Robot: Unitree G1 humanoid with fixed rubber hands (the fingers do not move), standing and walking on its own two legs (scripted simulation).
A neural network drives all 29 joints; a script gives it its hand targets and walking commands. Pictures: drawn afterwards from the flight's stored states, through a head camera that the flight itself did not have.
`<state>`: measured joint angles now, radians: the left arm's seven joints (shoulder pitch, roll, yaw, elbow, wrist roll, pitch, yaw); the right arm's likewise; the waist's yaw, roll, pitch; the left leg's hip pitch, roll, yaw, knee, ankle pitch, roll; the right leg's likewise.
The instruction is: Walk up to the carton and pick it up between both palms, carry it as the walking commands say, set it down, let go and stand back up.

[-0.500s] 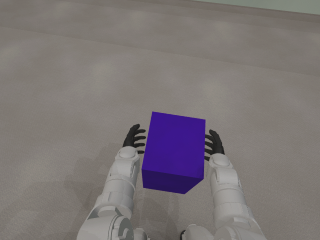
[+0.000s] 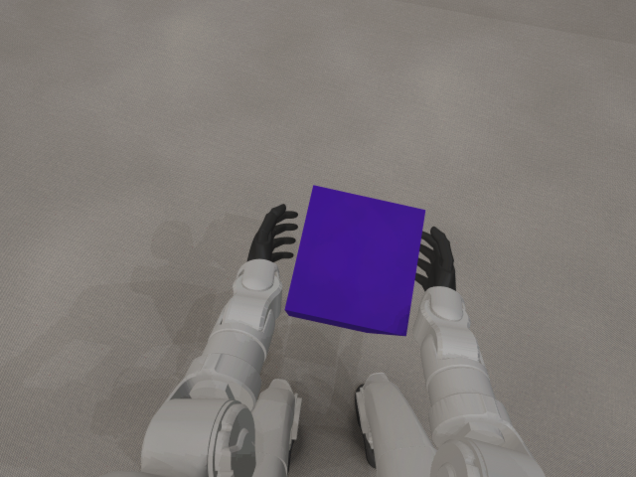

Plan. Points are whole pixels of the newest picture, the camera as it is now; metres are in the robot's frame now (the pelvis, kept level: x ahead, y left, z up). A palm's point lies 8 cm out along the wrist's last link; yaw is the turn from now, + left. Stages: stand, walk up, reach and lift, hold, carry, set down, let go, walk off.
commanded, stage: set down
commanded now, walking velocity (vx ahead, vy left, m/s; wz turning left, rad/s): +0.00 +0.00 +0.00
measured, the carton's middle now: (345, 272) +0.38 -0.03 -0.14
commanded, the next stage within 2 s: none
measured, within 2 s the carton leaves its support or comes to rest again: neither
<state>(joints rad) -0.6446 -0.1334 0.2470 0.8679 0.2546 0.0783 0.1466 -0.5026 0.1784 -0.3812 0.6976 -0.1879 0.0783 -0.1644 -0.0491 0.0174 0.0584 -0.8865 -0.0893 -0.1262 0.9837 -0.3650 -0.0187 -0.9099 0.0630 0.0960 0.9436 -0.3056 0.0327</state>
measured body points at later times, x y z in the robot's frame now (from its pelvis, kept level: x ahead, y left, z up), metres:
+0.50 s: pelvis -0.01 +0.00 -0.07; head +0.19 -0.01 +0.33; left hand +0.42 +0.08 -0.15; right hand +0.37 -0.16 -0.16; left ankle +0.06 +0.12 -0.67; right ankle +0.08 -0.13 -0.67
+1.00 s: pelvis -0.02 +0.00 -0.13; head +0.24 -0.01 +0.24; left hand +0.45 +0.07 -0.24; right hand +0.40 -0.16 -0.25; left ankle +0.06 +0.12 -0.67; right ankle +0.08 -0.13 -0.67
